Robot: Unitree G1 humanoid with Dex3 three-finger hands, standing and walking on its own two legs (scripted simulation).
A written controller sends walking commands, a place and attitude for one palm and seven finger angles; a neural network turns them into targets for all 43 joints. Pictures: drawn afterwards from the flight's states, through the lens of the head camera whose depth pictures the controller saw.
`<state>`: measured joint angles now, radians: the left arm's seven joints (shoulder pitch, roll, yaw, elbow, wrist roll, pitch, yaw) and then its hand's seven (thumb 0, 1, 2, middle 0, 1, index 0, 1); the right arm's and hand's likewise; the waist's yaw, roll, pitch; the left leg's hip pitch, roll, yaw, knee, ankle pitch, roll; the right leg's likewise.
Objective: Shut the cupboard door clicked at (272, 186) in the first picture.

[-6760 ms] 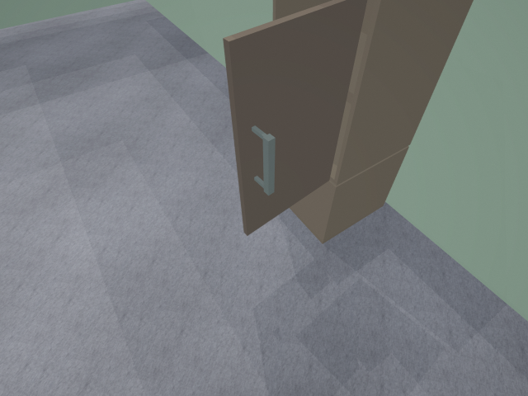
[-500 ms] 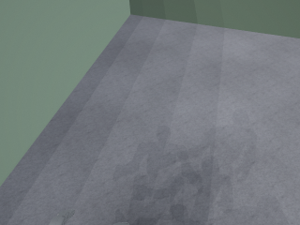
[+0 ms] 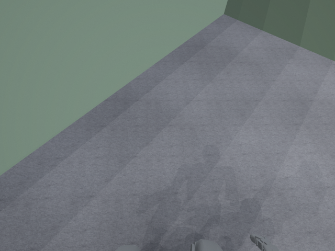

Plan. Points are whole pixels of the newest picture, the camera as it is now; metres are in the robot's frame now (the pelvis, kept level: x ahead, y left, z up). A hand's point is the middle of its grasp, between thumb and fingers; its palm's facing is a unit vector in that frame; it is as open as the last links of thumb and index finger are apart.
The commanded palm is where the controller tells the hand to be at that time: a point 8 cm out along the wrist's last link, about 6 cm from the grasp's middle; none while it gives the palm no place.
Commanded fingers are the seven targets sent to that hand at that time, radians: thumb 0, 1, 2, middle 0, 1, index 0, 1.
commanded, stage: walk to a spot facing it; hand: left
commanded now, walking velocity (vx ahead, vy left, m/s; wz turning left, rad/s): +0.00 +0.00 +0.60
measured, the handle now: out of the picture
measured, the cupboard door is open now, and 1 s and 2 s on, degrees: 96 96 96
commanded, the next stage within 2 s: none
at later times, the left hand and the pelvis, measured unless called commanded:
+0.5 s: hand out of the picture +0.03 +0.15 -0.16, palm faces +0.30 -0.93 -0.23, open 7.4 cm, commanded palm none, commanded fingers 0.00 0.90 0.90 -0.20 -0.30 -0.20 -0.30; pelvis +0.03 -0.05 +0.01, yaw +18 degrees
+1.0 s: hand out of the picture +0.03 +0.14 -0.14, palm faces +0.56 -0.78 -0.29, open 7.4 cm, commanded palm none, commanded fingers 0.00 0.90 0.90 -0.20 -0.30 -0.20 -0.30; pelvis +0.07 -0.08 +0.01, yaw +36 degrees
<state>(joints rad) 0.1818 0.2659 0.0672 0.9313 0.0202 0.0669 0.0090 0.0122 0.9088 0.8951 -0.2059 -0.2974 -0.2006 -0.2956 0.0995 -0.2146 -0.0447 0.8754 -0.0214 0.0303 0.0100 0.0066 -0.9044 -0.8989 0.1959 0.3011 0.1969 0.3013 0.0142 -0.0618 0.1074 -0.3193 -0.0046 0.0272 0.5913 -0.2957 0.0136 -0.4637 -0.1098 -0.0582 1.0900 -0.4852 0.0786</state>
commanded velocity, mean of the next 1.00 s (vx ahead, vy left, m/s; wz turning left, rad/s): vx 0.00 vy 0.00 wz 0.60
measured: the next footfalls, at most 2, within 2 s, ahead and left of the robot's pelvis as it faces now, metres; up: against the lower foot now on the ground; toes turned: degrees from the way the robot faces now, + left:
right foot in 0.20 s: +0.06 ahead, -0.16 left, +0.00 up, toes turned +4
left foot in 0.54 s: +0.03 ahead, +0.08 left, +0.00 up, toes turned +25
